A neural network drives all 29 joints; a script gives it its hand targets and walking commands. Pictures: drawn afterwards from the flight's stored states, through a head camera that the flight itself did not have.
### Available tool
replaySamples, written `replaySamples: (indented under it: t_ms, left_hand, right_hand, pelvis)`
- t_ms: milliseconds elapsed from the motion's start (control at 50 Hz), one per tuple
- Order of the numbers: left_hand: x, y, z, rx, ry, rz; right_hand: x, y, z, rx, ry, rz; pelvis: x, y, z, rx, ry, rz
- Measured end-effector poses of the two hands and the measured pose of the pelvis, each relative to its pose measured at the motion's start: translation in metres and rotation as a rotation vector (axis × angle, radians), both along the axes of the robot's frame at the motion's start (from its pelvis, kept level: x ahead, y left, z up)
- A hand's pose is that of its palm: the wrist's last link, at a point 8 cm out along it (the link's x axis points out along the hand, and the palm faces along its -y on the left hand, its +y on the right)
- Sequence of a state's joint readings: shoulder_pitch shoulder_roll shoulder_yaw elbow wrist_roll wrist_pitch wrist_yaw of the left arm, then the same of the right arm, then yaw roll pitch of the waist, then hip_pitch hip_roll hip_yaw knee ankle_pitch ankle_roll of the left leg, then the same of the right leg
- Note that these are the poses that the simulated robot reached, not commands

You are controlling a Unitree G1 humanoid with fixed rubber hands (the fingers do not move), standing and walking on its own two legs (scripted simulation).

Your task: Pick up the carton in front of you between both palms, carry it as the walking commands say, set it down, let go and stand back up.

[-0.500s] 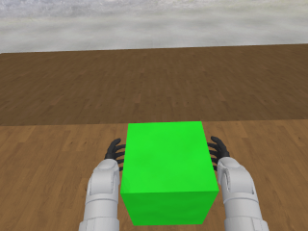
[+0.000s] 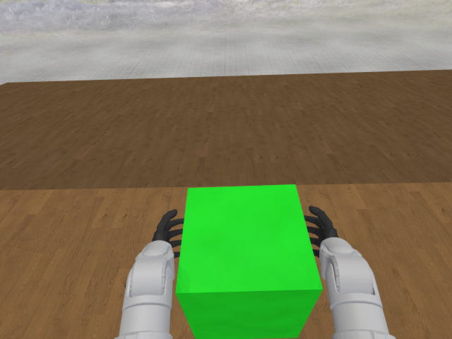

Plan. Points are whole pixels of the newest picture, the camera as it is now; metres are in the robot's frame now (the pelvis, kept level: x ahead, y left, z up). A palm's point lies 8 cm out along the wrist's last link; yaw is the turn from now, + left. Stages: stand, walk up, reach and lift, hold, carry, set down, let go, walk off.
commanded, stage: hold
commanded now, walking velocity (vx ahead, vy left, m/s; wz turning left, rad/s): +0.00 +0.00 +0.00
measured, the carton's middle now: (244, 264) +0.29 +0.00 -0.03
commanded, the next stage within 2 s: carry in 0.24 s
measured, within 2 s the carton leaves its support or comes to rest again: neither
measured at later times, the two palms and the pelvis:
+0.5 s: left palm (154, 229) +0.30 +0.16 +0.08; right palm (321, 228) +0.30 -0.14 +0.08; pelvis +0.02 +0.02 -0.01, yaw +0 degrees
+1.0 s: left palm (174, 156) +0.49 +0.15 +0.10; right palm (306, 150) +0.49 -0.15 +0.10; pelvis +0.25 +0.00 +0.00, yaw -2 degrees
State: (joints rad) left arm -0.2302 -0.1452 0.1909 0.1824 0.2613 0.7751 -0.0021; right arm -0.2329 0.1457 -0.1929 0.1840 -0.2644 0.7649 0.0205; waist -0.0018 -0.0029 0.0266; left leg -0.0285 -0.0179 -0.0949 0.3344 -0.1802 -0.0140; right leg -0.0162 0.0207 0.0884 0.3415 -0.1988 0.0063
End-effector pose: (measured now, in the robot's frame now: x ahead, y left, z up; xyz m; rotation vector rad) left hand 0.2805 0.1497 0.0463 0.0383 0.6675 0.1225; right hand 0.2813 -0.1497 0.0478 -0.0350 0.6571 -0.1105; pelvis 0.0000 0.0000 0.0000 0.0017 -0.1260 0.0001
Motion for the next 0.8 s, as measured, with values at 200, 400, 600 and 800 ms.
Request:
replaySamples:
  t_ms: [200, 400, 600, 800]
  left_hand:
    - [-0.006, 0.001, -0.004, 0.003, 0.009, -0.002]
    - [0.004, 0.004, 0.014, -0.018, -0.046, 0.007]
    - [0.047, 0.012, 0.037, -0.055, -0.059, 0.009]
    - [0.117, -0.026, 0.031, -0.074, -0.011, -0.022]
  right_hand:
    - [-0.006, 0.001, -0.003, -0.003, 0.009, 0.001]
    - [0.000, 0.004, 0.012, 0.019, -0.045, -0.024]
    - [0.036, 0.013, 0.037, 0.048, -0.059, -0.076]
    - [0.093, -0.025, 0.031, 0.074, -0.014, -0.146]
  pelvis:
    - [-0.004, 0.000, 0.000, -0.001, -0.002, 0.000]
    - [-0.001, 0.006, -0.003, -0.008, 0.101, -0.003]
    - [0.055, 0.021, -0.009, -0.003, 0.177, -0.071]
    - [0.140, -0.007, -0.015, -0.022, 0.217, -0.022]
